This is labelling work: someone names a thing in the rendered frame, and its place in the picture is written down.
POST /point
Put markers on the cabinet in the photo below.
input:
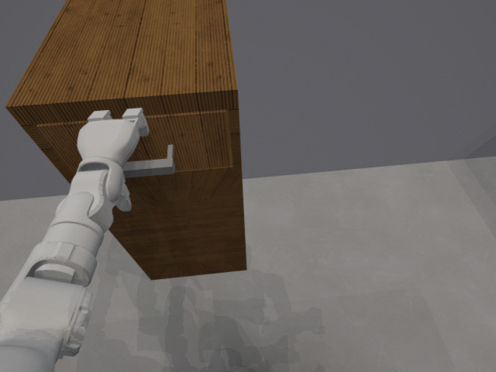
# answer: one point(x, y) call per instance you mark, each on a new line
point(165, 56)

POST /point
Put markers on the left robot forearm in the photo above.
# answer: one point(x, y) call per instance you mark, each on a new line
point(69, 248)

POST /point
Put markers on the drawer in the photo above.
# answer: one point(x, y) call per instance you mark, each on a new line
point(200, 140)

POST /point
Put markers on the left robot upper arm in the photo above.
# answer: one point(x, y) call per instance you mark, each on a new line
point(44, 321)

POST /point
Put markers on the handle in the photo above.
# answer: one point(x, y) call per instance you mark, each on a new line
point(151, 167)

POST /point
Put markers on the robot left hand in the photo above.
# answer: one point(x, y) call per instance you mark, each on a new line
point(113, 139)

